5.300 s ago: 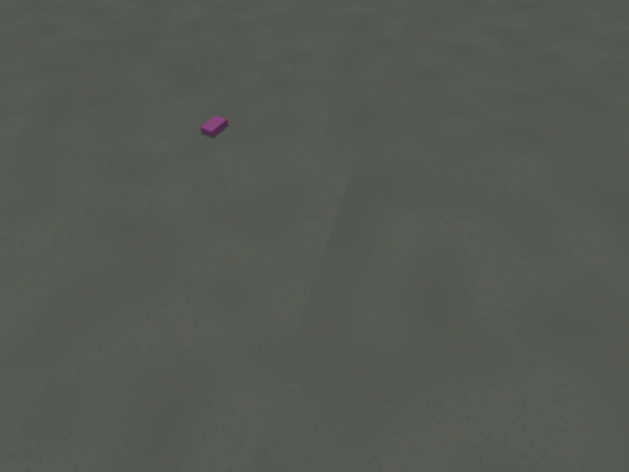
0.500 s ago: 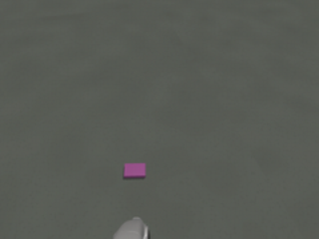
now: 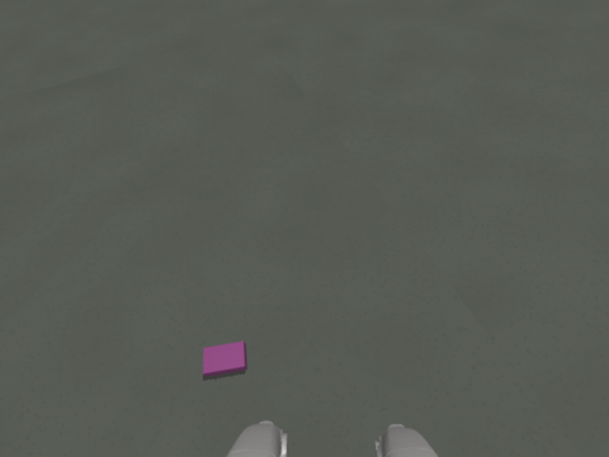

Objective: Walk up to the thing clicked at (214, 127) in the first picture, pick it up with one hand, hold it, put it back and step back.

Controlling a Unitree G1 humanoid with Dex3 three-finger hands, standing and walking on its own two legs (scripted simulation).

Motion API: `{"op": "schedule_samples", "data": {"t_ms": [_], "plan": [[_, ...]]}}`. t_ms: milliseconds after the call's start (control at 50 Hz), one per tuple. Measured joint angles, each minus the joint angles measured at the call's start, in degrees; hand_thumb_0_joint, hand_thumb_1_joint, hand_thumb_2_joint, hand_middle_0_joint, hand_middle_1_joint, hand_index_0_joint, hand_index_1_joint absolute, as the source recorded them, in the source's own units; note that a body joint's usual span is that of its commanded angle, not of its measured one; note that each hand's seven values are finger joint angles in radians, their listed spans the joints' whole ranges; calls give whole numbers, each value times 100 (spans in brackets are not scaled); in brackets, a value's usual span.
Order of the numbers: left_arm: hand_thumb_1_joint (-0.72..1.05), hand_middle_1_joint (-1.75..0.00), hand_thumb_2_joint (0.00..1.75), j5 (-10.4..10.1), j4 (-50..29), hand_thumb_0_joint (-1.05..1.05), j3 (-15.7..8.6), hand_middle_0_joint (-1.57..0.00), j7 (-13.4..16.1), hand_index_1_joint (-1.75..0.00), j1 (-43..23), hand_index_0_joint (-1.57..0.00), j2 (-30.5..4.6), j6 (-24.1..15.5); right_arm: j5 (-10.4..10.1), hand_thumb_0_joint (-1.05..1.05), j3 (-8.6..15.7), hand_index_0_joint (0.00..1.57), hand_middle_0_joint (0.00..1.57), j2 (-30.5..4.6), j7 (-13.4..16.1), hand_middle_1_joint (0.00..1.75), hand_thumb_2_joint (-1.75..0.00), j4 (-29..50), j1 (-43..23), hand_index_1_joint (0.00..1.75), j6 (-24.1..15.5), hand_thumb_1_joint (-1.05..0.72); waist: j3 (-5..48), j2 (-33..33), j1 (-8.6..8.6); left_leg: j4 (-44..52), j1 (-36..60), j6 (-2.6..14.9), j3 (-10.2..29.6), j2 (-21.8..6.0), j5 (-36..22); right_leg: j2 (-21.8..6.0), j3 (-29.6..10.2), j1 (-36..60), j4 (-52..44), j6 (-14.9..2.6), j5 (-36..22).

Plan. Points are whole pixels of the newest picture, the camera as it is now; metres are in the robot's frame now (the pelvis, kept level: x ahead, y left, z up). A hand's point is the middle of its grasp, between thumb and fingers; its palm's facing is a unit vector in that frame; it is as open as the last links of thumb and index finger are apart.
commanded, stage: walk up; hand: left
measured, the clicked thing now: (225, 358) +0.49 +0.33 -0.72
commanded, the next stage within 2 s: none
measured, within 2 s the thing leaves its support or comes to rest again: neither
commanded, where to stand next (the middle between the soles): +0.11 +0.08 m, yaw +3 degrees
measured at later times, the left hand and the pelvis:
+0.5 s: hand out of the picture +0.03 +0.35 -0.14, palm faces +0.03 -0.89 -0.45, open 7.4 cm; pelvis +0.00 +0.05 +0.00, yaw +4 degrees
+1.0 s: hand out of the picture +0.10 +0.33 -0.12, palm faces +0.03 -0.94 -0.34, open 7.4 cm; pelvis +0.01 +0.06 +0.03, yaw +3 degrees
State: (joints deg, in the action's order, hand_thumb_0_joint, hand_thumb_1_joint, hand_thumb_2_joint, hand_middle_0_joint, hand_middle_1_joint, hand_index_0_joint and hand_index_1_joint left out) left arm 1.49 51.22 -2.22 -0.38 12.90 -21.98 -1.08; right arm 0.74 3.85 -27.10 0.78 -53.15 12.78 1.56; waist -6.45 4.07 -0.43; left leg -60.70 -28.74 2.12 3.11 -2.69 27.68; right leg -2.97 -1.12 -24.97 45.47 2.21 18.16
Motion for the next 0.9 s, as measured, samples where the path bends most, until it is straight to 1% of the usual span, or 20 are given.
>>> {"op": "schedule_samples", "data": {"t_ms": [80,180,280,300,320,340,360,380,400,420,440,480,540,580,600,620,660,700,760,900], "plan": [[90,-30,90,-8,-30,1,33,-21,96,-30,-13,-21,15,-99,56,0,-3,20,20,104,-128,29,-90,53,-43,30,73,-91,-67,114,60,-326,-165,-63,-191,109,-152,-77,96,20,-145,-61,-55],[90,-30,90,-6,-134,1,-44,-21,270,-30,100,-21,-156,-170,163,0,41,20,20,188,-271,30,-90,129,-116,30,226,-91,-116,93,146,-252,-120,-154,-106,57,-112,-160,176,-47,-155,-65,-55],[90,-30,90,24,-194,1,-97,-21,321,-30,195,-21,-364,-144,146,0,121,20,20,134,-337,30,-90,198,-214,30,205,-91,-131,-74,200,607,199,-147,-176,-4,171,-385,198,-201,64,-10,47],[90,-30,90,18,-190,1,-93,-21,317,-30,201,-21,-404,-119,128,0,142,20,20,113,-345,30,-90,207,-225,30,173,-91,-123,-122,213,939,354,-128,-221,9,33,-440,178,-247,153,9,89],[90,-30,90,8,-173,1,-86,-21,313,-30,198,-21,-449,-85,113,0,169,20,20,104,-343,30,-90,208,-240,30,127,-91,-124,-202,220,1214,483,-170,-267,72,-259,-519,130,-304,285,11,155],[90,-30,90,-8,-130,1,-90,-21,317,-30,177,-21,-505,-39,119,0,191,20,20,147,-328,30,-90,196,-278,30,83,-91,-179,-392,245,1231,549,-222,-384,206,-357,-645,-11,-353,457,-67,243],[90,-30,90,-24,-63,1,-92,-21,333,-30,172,-21,-516,18,146,0,190,20,20,177,-316,30,-90,217,-273,30,45,-91,-176,-508,264,1172,569,-235,-474,281,-329,-659,-148,-429,702,-166,524],[90,-30,90,-37,21,1,-83,-21,354,-30,179,-21,-477,71,146,0,171,20,20,183,-313,29,-90,245,-238,30,17,-91,-111,-492,240,1096,548,-213,-475,267,-268,-529,-191,-490,937,-229,899],[90,-30,90,-37,121,1,-54,-21,364,-30,184,-21,-427,96,132,0,146,20,20,188,-317,29,-90,253,-201,30,6,-91,-27,-418,173,1055,526,-161,-411,221,-222,-366,-134,-514,1108,-271,1194],[90,-30,90,-41,202,1,-19,-21,348,-30,182,-21,-399,95,119,0,122,20,20,214,-315,29,-90,247,-176,30,13,-91,35,-369,105,1077,536,-115,-346,189,-215,-241,-39,-511,1217,-296,1320],[90,-30,90,-58,251,1,0,-21,317,-30,183,-21,-394,73,115,0,93,20,20,264,-300,29,-90,236,-161,30,19,-91,76,-381,64,1152,575,-100,-321,180,-245,-159,31,-498,1249,-304,1303],[91,-30,90,-98,297,1,7,-21,253,-30,176,-21,-401,6,83,0,15,20,20,369,-253,30,-90,211,-142,30,-19,-91,122,-481,39,1330,661,-129,-346,201,-333,-71,137,-434,1089,-309,1035],[91,-30,90,-118,362,1,9,-21,182,-30,96,-21,-331,-69,22,0,-80,20,20,418,-228,30,-90,136,-139,30,-88,-91,127,-475,24,1379,708,-150,-318,186,-336,81,359,-45,290,-320,681],[91,-30,90,-88,420,1,11,-21,169,-30,13,-21,-206,-115,-25,0,-118,20,20,389,-197,30,-90,59,-200,30,-83,-91,70,-317,60,1265,726,-176,-272,77,-252,240,429,222,-218,-285,95],[91,-30,90,-59,440,1,25,-21,160,-30,-33,-21,-132,-128,-56,0,-132,20,20,388,-169,30,-90,13,-240,30,-82,-91,37,-212,65,1241,746,-186,-221,12,-237,305,479,296,-302,-254,32],[91,-30,90,-44,444,1,51,-21,140,-30,-61,-21,-93,-136,-78,0,-154,20,20,419,-144,30,-90,-27,-269,30,-87,-91,43,-196,73,1275,762,-173,-204,19,-264,303,486,320,-339,-236,26],[90,-30,90,-51,472,1,106,-21,88,-30,-136,-21,-67,-107,-94,0,-202,20,20,510,-109,30,-90,-126,-324,30,-148,-91,65,-333,108,1535,906,-180,-297,158,-359,173,380,317,-312,-214,64],[90,-30,90,-93,537,1,163,-21,55,-30,-239,-21,-12,-42,-92,0,-239,20,20,566,-104,30,-90,-228,-369,30,-225,-91,98,-408,109,1797,1050,-140,-380,266,-488,71,295,372,-398,-159,29],[90,-30,90,-107,599,1,223,-21,21,-30,-384,-21,53,-41,-94,0,-303,20,20,596,-123,30,-90,-374,-465,30,-274,-91,140,-327,121,1940,1142,-93,-392,205,-546,138,292,519,-687,-114,-121],[91,-30,90,-172,797,1,250,-21,-4,-30,-755,-21,-27,-33,-88,0,-395,20,20,748,-122,30,-90,-677,-711,30,-314,-91,184,-499,93,2532,1472,-120,-423,227,-866,129,270,832,-1244,-120,-424]]}}
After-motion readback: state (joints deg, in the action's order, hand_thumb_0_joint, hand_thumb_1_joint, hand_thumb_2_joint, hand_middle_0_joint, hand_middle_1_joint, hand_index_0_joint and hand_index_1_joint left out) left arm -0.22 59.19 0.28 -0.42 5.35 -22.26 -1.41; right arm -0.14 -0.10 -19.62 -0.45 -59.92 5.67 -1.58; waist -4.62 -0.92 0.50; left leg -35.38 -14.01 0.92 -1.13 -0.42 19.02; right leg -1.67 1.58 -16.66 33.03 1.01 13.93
